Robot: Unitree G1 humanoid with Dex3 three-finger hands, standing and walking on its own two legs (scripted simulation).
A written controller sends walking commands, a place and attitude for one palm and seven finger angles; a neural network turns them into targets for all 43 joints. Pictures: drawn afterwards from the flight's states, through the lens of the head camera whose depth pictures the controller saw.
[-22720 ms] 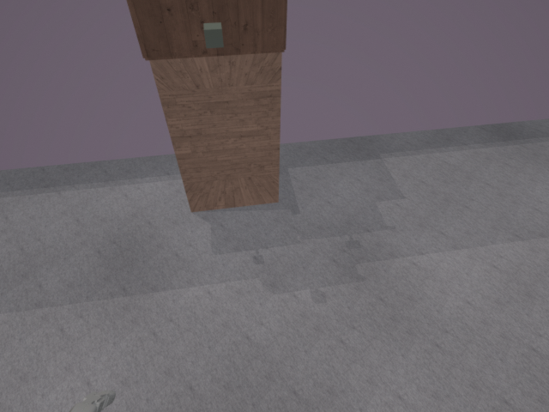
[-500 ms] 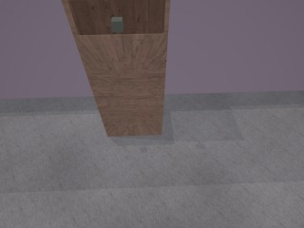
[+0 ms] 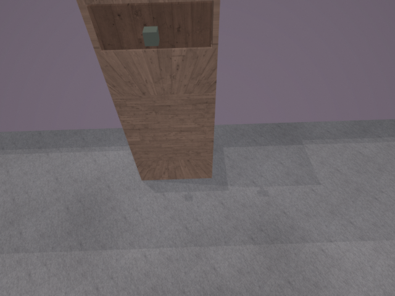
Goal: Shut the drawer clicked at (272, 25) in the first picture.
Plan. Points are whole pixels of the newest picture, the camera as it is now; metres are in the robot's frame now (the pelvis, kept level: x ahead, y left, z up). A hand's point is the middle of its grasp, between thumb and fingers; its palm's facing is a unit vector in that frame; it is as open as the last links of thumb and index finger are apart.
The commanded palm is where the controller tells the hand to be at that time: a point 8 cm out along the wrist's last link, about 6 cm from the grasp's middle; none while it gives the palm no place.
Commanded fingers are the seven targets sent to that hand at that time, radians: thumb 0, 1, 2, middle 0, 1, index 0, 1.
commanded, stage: stand and wait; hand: left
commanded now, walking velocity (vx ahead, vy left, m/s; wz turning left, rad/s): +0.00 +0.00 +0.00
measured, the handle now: (151, 33) +0.83 +0.19 +0.14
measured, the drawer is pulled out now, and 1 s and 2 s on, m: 0.00 0.00 0.00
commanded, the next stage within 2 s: none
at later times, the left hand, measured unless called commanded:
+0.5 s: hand out of the picture +0.07 +0.22 -0.16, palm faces -0.01 -0.95 -0.31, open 7.4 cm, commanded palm none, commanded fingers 0.00 0.90 0.90 -0.20 -0.30 -0.20 -0.30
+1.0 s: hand out of the picture +0.08 +0.22 -0.16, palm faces -0.01 -0.95 -0.32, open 7.4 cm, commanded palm none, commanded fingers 0.00 0.90 0.90 -0.20 -0.30 -0.20 -0.30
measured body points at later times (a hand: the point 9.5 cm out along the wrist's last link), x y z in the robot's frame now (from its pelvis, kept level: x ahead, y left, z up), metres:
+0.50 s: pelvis +0.01 -0.01 +0.00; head +0.02 -0.02 +0.45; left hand +0.07 +0.27 -0.14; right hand +0.05 -0.28 -0.15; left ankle -0.02 +0.13 -0.75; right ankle +0.00 -0.08 -0.75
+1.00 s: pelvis +0.01 -0.01 +0.00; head +0.03 -0.02 +0.45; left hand +0.08 +0.27 -0.13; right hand +0.05 -0.29 -0.15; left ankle -0.02 +0.13 -0.75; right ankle +0.00 -0.08 -0.75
